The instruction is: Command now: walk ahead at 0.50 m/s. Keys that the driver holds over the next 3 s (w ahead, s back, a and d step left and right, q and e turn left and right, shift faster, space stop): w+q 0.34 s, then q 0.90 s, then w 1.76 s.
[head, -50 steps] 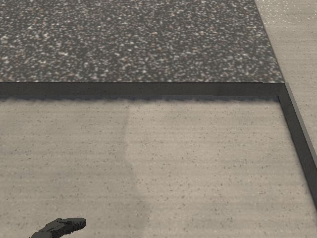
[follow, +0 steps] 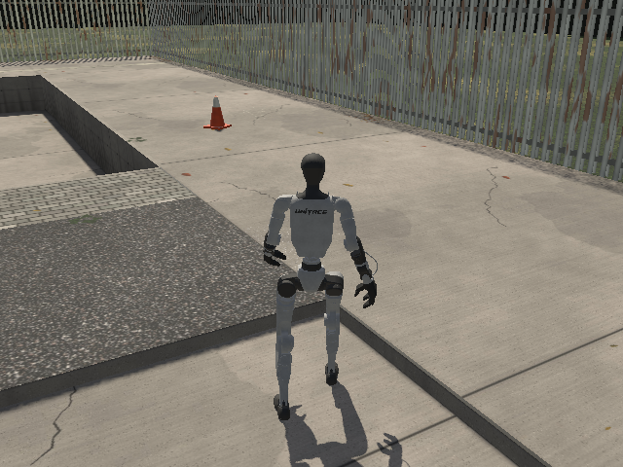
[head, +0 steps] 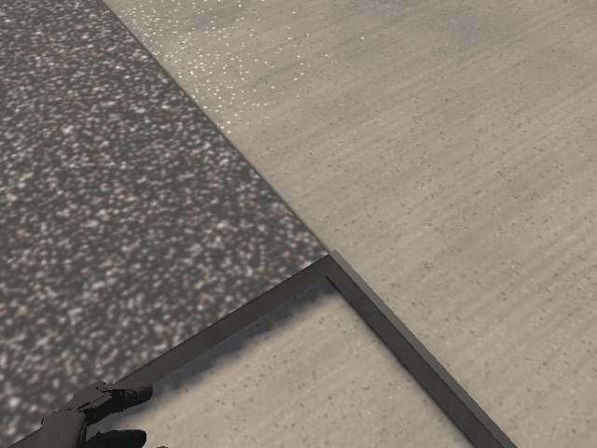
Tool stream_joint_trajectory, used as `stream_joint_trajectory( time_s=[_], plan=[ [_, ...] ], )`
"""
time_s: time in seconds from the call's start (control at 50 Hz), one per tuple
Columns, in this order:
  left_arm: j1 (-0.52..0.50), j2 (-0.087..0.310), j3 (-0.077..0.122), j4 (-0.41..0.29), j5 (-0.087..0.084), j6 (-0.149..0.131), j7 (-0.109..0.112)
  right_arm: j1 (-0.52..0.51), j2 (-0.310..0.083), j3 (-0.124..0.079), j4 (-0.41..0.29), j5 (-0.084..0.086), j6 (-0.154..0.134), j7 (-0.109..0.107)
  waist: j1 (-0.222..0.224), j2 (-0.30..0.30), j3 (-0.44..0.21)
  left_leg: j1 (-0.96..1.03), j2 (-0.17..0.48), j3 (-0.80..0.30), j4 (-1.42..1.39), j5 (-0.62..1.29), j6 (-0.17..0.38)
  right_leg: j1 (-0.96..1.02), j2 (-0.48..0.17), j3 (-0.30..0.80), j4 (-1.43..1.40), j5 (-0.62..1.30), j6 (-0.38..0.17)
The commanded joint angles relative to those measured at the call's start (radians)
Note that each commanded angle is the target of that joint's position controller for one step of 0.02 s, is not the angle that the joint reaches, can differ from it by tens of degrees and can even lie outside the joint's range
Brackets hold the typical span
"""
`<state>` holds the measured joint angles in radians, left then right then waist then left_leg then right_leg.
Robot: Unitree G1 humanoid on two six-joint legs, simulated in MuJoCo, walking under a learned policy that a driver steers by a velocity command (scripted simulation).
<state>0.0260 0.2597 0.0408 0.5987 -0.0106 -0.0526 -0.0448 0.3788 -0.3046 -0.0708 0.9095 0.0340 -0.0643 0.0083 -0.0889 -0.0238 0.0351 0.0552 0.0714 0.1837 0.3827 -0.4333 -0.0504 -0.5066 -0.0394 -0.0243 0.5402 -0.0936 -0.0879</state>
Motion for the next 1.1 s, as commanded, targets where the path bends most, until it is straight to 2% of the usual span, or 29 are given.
stream_joint_trajectory(
  time_s=[0.02, 0.04, 0.06, 0.08, 0.12, 0.16, 0.2, 0.26, 0.34, 0.38, 0.44, 0.48, 0.5, 0.52, 0.54, 0.56, 0.58, 0.6, 0.62, 0.72, 0.82, 0.9, 0.92, 0.98, 1.02, 1.04, 1.06, 1.08, 1.1],
  plan=[
    [0.471, 0.267, 0.074, 0.064, 0.153, -0.011, 0.027, 0.066, 0.027, 0.032, -0.109, -0.056, -0.007, 0.022, 0.204, -0.203, -0.413, -0.570, -0.038, -0.037, 0.752, 0.022, 0.071, 0.917, -0.363, 0.454, -0.039, 0.082, -0.159],
    [0.508, 0.282, 0.087, 0.049, 0.118, -0.005, 0.040, 0.044, -0.063, 0.003, -0.085, -0.057, 0.002, 0.007, 0.256, -0.145, -0.501, -0.650, -0.124, -0.223, 0.937, -0.156, 0.077, 0.885, -0.442, 0.675, -0.149, 0.246, -0.195],
    [0.431, 0.249, 0.075, 0.067, 0.091, -0.005, 0.046, -0.045, -0.086, -0.007, -0.108, -0.045, 0.007, 0.001, 0.221, -0.081, -0.343, -0.711, -0.058, -0.275, 0.954, -0.065, 0.095, 0.778, -0.382, 0.466, -0.138, 0.286, -0.157],
    [0.352, 0.166, 0.048, 0.077, 0.074, -0.011, 0.043, -0.069, -0.070, 0.002, -0.107, -0.047, 0.005, 0.008, 0.172, -0.071, -0.198, -0.711, -0.011, -0.246, 0.871, 0.012, 0.098, 0.622, -0.326, 0.342, -0.169, 0.278, -0.121],
    [0.265, 0.098, 0.022, 0.089, 0.049, -0.016, 0.042, -0.033, -0.063, 0.000, -0.079, -0.067, 0.029, 0.018, 0.100, -0.113, -0.094, -0.607, 0.021, -0.234, 0.766, 0.076, 0.082, 0.429, -0.246, 0.200, -0.258, 0.208, -0.060],
    [0.265, 0.094, 0.019, 0.102, 0.048, -0.032, 0.040, -0.010, -0.048, -0.001, -0.067, -0.067, 0.053, 0.034, 0.080, -0.109, -0.087, -0.551, 0.012, -0.219, 0.757, 0.108, 0.075, 0.360, -0.244, 0.149, -0.319, 0.164, -0.072],
    [0.268, 0.116, 0.029, 0.123, 0.042, -0.047, 0.041, -0.069, -0.027, 0.003, -0.089, -0.067, 0.060, 0.049, 0.072, -0.096, -0.041, -0.609, 0.026, -0.216, 0.714, 0.182, 0.072, 0.348, -0.249, 0.104, -0.390, 0.063, -0.086],
    [0.289, 0.109, 0.032, 0.152, 0.042, -0.052, 0.046, -0.175, -0.017, 0.007, -0.124, -0.069, 0.059, 0.062, 0.087, -0.076, 0.014, -0.692, 0.045, -0.211, 0.594, 0.288, 0.064, 0.377, -0.241, 0.023, -0.439, -0.006, -0.085],
    [0.319, 0.135, 0.042, 0.184, 0.042, -0.053, 0.049, -0.281, 0.005, 0.021, -0.166, -0.067, 0.052, 0.078, 0.108, -0.062, 0.036, -0.636, 0.034, -0.161, 0.379, 0.378, 0.076, 0.399, -0.233, -0.091, -0.426, 0.031, -0.062],
    [0.325, 0.146, 0.046, 0.199, 0.038, -0.047, 0.054, -0.311, 0.001, 0.022, -0.183, -0.074, 0.051, 0.079, 0.112, -0.056, 0.056, -0.593, 0.012, -0.117, 0.305, 0.356, 0.092, 0.417, -0.233, -0.140, -0.366, 0.189, -0.044],
    [0.329, 0.177, 0.056, 0.217, 0.031, -0.028, 0.060, -0.278, -0.017, 0.012, -0.191, -0.083, 0.045, 0.071, 0.100, -0.067, 0.017, -0.526, -0.050, -0.070, 0.243, 0.276, 0.131, 0.498, -0.234, -0.182, -0.175, 0.546, -0.011],
    [0.308, 0.190, 0.059, 0.213, 0.019, -0.011, 0.062, -0.083, -0.046, -0.007, -0.138, -0.100, 0.028, 0.049, 0.018, -0.010, -0.103, -0.315, -0.135, -0.053, 0.121, 0.341, 0.173, 0.484, -0.177, -0.219, 0.164, 0.594, 0.029],
    [0.340, 0.166, 0.051, 0.197, 0.025, -0.009, 0.062, 0.030, -0.134, -0.032, -0.117, -0.107, 0.016, 0.029, -0.022, 0.102, -0.193, -0.099, -0.012, -0.213, 0.094, 0.599, 0.210, 0.307, -0.130, -0.224, 0.445, 0.270, 0.078],
    [0.435, 0.046, 0.023, 0.144, 0.017, -0.002, 0.057, 0.007, -0.298, -0.069, -0.139, -0.084, 0.022, 0.017, 0.069, 0.344, -0.284, 0.148, 0.306, -0.667, 0.097, 1.089, 0.388, -0.051, 0.065, -0.179, 0.784, -0.557, 0.140],
    [0.390, 0.116, 0.031, 0.158, 0.042, 0.014, 0.064, 0.038, -0.276, -0.075, -0.150, -0.024, 0.033, 0.018, 0.014, 0.160, -0.387, 0.155, 0.302, -0.728, 0.061, 1.111, 0.430, -0.064, 0.044, 0.033, 0.842, -0.537, 0.129],
    [0.335, 0.106, 0.029, 0.153, 0.030, 0.018, 0.063, -0.025, -0.227, -0.062, -0.155, -0.023, 0.043, 0.009, 0.036, 0.117, -0.272, 0.064, 0.274, -0.609, 0.048, 1.032, 0.418, -0.104, 0.006, 0.052, 0.841, -0.460, 0.121],
    [0.296, 0.098, 0.023, 0.156, 0.032, 0.015, 0.065, -0.087, -0.152, -0.041, -0.164, -0.025, 0.050, 0.004, 0.057, 0.065, -0.160, -0.056, 0.213, -0.526, 0.016, 0.972, 0.375, -0.101, -0.029, 0.055, 0.758, -0.387, 0.118],
    [0.274, 0.103, 0.026, 0.154, 0.043, 0.020, 0.067, -0.134, -0.107, -0.028, -0.172, -0.024, 0.055, -0.003, 0.082, 0.074, -0.105, -0.131, 0.156, -0.483, -0.008, 0.927, 0.331, -0.079, -0.045, 0.059, 0.692, -0.348, 0.119],
    [0.293, 0.108, 0.026, 0.158, 0.053, 0.035, 0.066, -0.163, -0.083, -0.019, -0.179, -0.024, 0.059, -0.007, 0.107, 0.094, -0.106, -0.189, 0.123, -0.449, -0.028, 0.915, 0.312, -0.023, -0.046, 0.061, 0.653, -0.320, 0.124],
    [0.264, 0.089, 0.021, 0.152, 0.047, 0.076, 0.067, -0.138, -0.142, -0.037, -0.181, -0.044, 0.057, 0.000, 0.109, 0.077, -0.140, -0.256, 0.089, -0.451, -0.053, 0.790, 0.295, 0.016, -0.007, 0.059, 0.548, -0.265, 0.132],
    [0.158, 0.096, 0.021, 0.124, 0.043, 0.087, 0.071, -0.110, -0.146, -0.042, -0.187, -0.050, 0.082, -0.007, 0.070, 0.111, -0.102, -0.251, 0.071, -0.554, -0.086, 0.438, 0.280, -0.026, 0.008, 0.084, 0.414, -0.241, 0.141],
    [0.118, 0.100, 0.018, 0.111, 0.031, 0.080, 0.077, -0.100, -0.149, -0.048, -0.189, -0.058, 0.092, -0.006, 0.053, 0.130, -0.076, -0.244, 0.060, -0.619, -0.066, 0.394, 0.267, 0.019, 0.043, 0.095, 0.295, -0.264, 0.135],
    [0.035, 0.113, 0.033, 0.079, -0.009, 0.042, 0.094, -0.202, -0.141, -0.046, -0.245, -0.002, 0.077, -0.035, 0.059, 0.123, -0.081, -0.256, 0.073, -0.699, -0.077, 0.302, 0.281, 0.020, 0.055, 0.167, 0.217, -0.272, 0.151],
    [0.091, 0.136, 0.041, 0.101, -0.015, 0.003, 0.095, -0.211, -0.156, -0.050, -0.253, -0.013, 0.082, -0.052, 0.080, 0.153, -0.118, -0.208, 0.065, -0.737, -0.043, 0.374, 0.262, 0.126, 0.075, 0.161, 0.039, -0.247, 0.155],
    [0.165, 0.143, 0.052, 0.132, -0.016, -0.005, 0.081, -0.228, -0.137, -0.045, -0.266, 0.000, 0.095, -0.052, 0.125, 0.148, -0.113, -0.259, 0.002, -0.708, 0.016, 0.409, 0.214, 0.282, 0.070, 0.121, -0.190, -0.076, 0.139],
    [0.183, 0.183, 0.065, 0.137, -0.005, -0.003, 0.080, -0.195, -0.099, -0.034, -0.270, 0.000, 0.099, -0.054, 0.111, 0.077, -0.139, -0.347, -0.055, -0.648, 0.107, 0.244, 0.164, 0.408, -0.043, 0.187, -0.232, 0.001, 0.097],
    [0.139, 0.264, 0.078, 0.120, 0.022, 0.011, 0.086, -0.126, -0.050, -0.024, -0.283, -0.006, 0.097, -0.050, 0.040, -0.183, -0.136, -0.534, -0.206, -0.455, 0.310, -0.080, 0.099, 0.497, -0.259, 0.417, -0.231, 0.190, -0.032],
    [0.126, 0.223, 0.074, 0.105, 0.056, 0.014, 0.080, -0.137, -0.135, -0.050, -0.287, -0.012, 0.088, -0.048, 0.067, -0.226, -0.113, -0.636, -0.224, -0.374, 0.546, -0.212, 0.046, 0.432, -0.371, 0.537, -0.253, 0.297, -0.165],
    [0.081, 0.178, 0.061, 0.083, 0.049, 0.011, 0.080, -0.120, -0.194, -0.069, -0.273, -0.018, 0.089, -0.043, 0.049, -0.134, -0.100, -0.640, -0.167, -0.374, 0.689, -0.150, 0.016, 0.403, -0.357, 0.464, -0.235, 0.301, -0.167]
  ],
)
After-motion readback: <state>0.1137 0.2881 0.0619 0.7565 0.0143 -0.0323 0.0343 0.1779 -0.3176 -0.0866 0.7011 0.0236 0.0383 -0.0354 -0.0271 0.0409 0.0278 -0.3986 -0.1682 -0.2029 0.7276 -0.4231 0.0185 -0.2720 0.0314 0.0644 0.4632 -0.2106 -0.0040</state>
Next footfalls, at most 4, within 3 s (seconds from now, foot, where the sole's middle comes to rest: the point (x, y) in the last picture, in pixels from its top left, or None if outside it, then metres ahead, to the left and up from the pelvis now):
0.50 left None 0.37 0.14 -0.76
1.04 right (309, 437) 0.46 -0.03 -0.76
1.44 left None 0.30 0.14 -0.76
1.80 right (234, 390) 0.58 0.13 -0.76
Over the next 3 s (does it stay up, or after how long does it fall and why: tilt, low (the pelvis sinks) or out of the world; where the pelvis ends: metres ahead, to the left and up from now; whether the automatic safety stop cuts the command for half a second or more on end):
stays up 1.15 0.57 0.13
